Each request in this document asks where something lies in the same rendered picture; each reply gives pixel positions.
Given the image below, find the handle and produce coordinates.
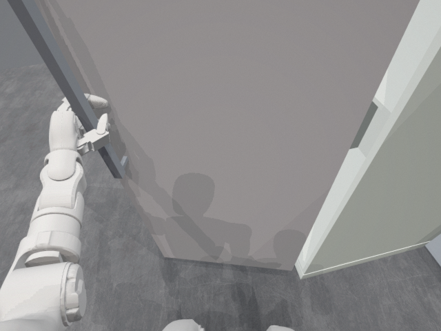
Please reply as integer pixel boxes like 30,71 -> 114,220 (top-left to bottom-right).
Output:
7,0 -> 128,179

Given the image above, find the left robot forearm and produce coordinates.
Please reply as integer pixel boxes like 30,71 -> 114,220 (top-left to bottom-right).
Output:
0,150 -> 87,303

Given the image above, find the robot left upper arm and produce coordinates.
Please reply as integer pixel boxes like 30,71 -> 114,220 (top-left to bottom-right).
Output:
0,262 -> 87,331

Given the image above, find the robot left hand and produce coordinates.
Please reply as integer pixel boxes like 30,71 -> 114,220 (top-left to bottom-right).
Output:
49,94 -> 111,157

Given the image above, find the fridge door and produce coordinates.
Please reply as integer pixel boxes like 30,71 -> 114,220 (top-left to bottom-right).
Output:
34,0 -> 420,271

